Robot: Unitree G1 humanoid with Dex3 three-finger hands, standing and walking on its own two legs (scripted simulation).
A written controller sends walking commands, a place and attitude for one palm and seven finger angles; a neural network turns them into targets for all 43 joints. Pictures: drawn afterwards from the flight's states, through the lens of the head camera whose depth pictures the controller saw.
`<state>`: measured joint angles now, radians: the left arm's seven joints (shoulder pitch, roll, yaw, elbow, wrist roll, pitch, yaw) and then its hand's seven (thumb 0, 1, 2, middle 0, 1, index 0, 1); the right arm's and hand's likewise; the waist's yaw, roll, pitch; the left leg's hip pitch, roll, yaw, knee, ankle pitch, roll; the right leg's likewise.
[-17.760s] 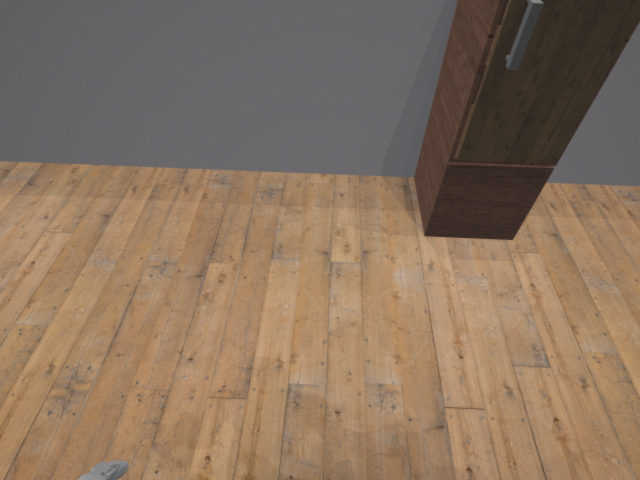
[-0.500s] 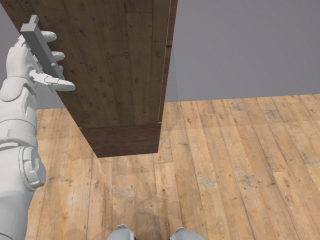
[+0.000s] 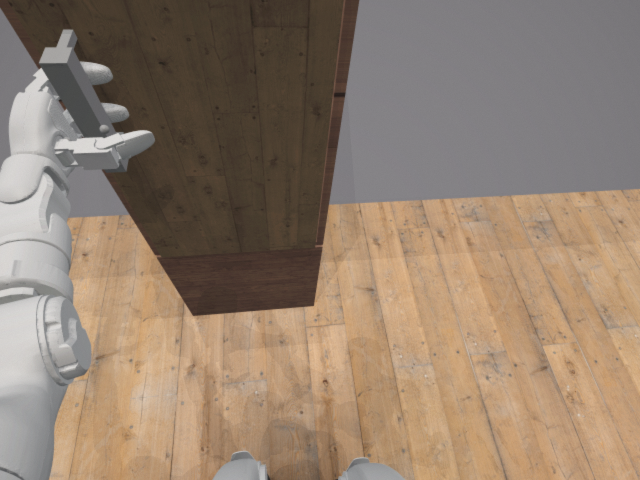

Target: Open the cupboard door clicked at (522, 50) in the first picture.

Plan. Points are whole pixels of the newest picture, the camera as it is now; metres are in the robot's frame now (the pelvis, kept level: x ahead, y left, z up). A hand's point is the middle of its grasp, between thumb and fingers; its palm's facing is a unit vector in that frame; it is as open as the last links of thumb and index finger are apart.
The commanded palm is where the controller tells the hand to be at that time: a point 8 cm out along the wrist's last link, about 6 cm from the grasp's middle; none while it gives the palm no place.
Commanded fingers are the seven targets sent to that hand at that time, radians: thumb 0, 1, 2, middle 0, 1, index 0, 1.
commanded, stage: close the thumb around the handle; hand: left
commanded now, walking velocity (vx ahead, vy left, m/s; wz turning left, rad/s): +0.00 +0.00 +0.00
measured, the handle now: (94, 106) +0.55 +0.24 +0.12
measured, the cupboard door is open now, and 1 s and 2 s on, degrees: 0 15 34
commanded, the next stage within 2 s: pull the door open along its arc in 0.36 s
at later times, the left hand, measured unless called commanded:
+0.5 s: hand (109, 131) +0.50 +0.21 +0.12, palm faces +0.05 -1.00 +0.00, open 5.8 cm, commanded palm +0.48 +0.26 +0.12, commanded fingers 0.00 0.90 0.90 -0.40 -1.35 -0.40 -1.35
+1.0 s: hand (115, 186) +0.42 +0.19 +0.12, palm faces +0.02 -1.00 +0.01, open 6.4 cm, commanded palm +0.40 +0.25 +0.12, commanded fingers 0.00 0.90 0.90 -0.40 -1.35 -0.40 -1.35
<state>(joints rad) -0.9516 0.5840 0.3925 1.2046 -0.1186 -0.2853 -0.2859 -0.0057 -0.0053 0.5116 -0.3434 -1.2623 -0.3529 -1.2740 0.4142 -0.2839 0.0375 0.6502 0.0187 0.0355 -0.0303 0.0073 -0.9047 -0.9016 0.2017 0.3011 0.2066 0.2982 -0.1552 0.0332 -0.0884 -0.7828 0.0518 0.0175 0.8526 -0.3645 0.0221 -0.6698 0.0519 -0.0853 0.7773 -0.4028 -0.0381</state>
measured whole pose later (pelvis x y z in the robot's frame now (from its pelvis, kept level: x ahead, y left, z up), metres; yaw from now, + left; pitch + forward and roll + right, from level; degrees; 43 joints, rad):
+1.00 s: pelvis +0.02 +0.00 +0.02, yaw -1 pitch +11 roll -1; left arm -0.40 0.33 0.33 0.59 -0.23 -0.18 -0.23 0.00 0.65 0.70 -0.36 -1.35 -0.33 -1.35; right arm 0.33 -0.26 0.02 0.56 0.05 0.04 -0.02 0.01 -0.91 -0.90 0.20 0.30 0.21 0.30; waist -0.07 0.04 -0.11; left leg -0.56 0.04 0.07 0.74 -0.37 0.02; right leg -0.47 0.04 -0.03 0.69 -0.41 -0.03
